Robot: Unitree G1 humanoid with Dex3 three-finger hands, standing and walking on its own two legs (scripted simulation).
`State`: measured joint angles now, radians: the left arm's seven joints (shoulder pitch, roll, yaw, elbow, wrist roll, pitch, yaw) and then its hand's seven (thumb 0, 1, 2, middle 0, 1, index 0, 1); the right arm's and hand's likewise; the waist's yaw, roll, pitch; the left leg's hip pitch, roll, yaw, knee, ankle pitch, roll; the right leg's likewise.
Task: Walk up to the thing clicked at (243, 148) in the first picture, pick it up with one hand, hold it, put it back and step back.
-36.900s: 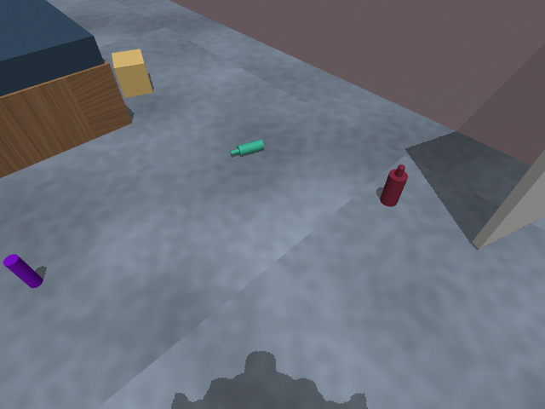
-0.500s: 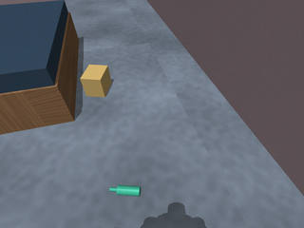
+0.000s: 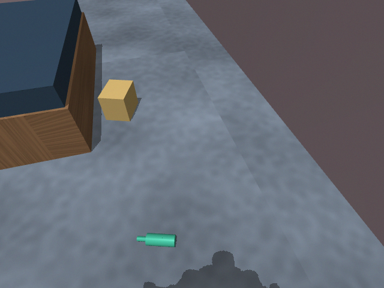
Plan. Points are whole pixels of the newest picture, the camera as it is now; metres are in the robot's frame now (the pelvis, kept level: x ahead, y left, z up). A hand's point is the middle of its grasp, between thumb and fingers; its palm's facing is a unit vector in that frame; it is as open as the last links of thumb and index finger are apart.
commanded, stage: stand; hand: left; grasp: from above
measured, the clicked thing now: (156, 239) +0.48 +0.23 -0.75
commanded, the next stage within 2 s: step back in 0.86 s
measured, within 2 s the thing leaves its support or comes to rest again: neither
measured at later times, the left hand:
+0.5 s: hand out of the picture +0.08 +0.24 -0.16, palm faces +0.01 -0.94 -0.33, open 7.4 cm
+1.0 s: hand out of the picture +0.09 +0.26 -0.16, palm faces +0.00 -0.93 -0.36, open 7.4 cm
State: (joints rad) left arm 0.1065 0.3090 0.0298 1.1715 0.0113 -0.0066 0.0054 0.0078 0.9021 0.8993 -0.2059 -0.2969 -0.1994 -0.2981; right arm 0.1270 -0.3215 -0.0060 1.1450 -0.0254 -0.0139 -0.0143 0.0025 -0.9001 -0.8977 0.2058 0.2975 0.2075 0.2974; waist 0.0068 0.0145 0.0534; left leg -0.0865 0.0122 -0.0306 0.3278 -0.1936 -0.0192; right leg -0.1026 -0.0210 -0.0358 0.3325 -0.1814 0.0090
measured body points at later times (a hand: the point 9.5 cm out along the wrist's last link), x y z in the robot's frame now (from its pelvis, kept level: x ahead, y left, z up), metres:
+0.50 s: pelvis +0.01 +0.00 +0.00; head +0.01 -0.01 +0.45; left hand +0.08 +0.29 -0.13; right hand +0.07 -0.30 -0.14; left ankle -0.01 +0.13 -0.75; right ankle +0.00 -0.12 -0.75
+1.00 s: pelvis -0.02 +0.00 -0.01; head +0.03 +0.00 +0.44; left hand +0.09 +0.31 -0.14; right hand +0.07 -0.31 -0.14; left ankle -0.01 +0.13 -0.74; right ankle +0.00 -0.12 -0.75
